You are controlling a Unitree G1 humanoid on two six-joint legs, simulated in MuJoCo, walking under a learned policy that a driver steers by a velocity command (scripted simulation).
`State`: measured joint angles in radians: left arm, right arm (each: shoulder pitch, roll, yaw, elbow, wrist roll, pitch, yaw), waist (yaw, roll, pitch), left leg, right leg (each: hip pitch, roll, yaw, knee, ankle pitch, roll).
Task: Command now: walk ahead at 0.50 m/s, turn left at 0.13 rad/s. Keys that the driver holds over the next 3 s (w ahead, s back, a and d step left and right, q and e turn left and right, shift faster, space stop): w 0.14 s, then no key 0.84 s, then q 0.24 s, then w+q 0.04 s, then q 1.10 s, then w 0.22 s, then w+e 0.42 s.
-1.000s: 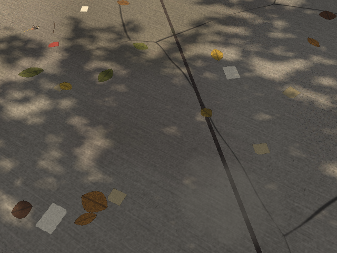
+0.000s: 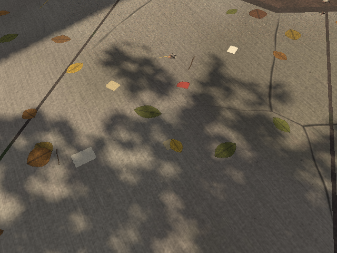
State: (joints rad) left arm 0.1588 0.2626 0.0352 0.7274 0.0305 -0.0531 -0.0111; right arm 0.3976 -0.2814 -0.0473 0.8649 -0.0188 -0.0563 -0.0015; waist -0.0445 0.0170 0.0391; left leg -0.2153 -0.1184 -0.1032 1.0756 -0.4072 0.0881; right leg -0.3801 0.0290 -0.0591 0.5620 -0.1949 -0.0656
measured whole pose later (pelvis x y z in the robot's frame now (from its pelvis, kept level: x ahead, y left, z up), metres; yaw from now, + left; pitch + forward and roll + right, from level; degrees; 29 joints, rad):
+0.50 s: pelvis +0.22 +0.02 +0.00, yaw +0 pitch +0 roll -1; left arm 0.32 0.22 0.02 0.94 0.01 -0.01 0.01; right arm 0.13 -0.19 0.00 0.87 -0.01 -0.05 -0.01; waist 0.04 -0.02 0.08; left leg -0.37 -0.04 0.06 0.48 -0.11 0.08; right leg -0.27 0.03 0.01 0.95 -0.54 -0.02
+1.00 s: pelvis +0.26 +0.01 +0.02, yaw +0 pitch -1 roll +0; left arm 0.31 0.16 -0.01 1.08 0.01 -0.01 0.04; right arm 0.27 -0.18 -0.01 1.10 -0.01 -0.01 -0.03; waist -0.01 0.00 0.00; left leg -0.23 -0.03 0.04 0.38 -0.12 0.05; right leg -0.14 0.01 -0.01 0.41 -0.25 -0.01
